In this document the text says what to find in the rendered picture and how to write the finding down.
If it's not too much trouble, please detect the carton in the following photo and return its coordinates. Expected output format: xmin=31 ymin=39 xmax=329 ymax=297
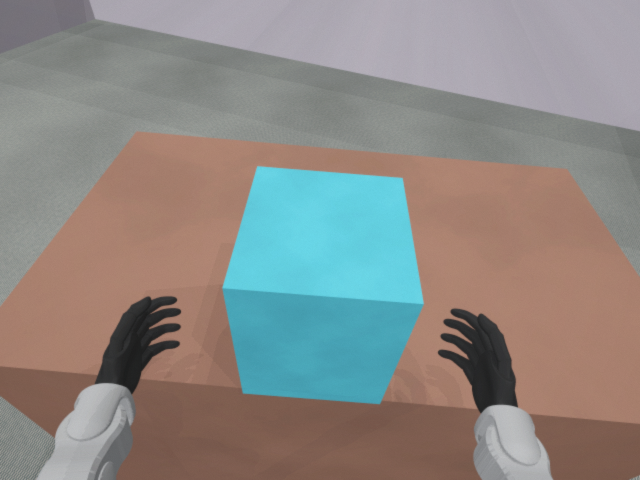
xmin=222 ymin=166 xmax=424 ymax=404

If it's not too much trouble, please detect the robot right forearm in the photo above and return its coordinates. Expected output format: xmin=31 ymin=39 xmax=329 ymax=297
xmin=473 ymin=405 xmax=553 ymax=480

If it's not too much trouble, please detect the pedestal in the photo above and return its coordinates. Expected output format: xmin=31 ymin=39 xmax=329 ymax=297
xmin=0 ymin=131 xmax=640 ymax=480

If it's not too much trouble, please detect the right robot hand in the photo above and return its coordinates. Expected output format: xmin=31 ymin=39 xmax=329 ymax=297
xmin=438 ymin=309 xmax=518 ymax=413

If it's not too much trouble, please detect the left robot hand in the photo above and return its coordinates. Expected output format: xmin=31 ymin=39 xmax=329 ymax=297
xmin=94 ymin=296 xmax=181 ymax=394

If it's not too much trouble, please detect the robot left forearm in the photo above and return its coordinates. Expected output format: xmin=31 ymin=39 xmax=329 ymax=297
xmin=36 ymin=383 xmax=136 ymax=480

